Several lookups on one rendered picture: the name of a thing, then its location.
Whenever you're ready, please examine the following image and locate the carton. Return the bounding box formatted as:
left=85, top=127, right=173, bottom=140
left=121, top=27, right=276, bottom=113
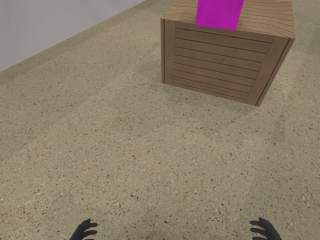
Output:
left=195, top=0, right=244, bottom=31

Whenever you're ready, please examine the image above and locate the right robot hand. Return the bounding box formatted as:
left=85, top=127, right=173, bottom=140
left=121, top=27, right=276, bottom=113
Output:
left=250, top=217, right=282, bottom=240

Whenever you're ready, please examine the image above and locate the pedestal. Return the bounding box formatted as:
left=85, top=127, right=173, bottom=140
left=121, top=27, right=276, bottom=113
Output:
left=160, top=0, right=296, bottom=107

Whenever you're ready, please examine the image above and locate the left robot hand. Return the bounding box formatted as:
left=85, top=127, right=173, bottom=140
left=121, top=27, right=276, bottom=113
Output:
left=69, top=219, right=98, bottom=240

